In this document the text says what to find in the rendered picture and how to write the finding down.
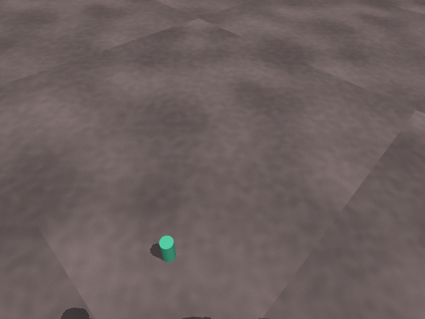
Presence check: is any can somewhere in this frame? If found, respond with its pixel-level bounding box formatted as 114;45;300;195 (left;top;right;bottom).
159;235;176;263

